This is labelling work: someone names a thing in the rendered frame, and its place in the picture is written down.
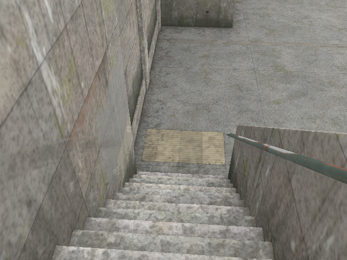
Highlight stairs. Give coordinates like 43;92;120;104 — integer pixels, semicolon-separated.
52;171;274;260

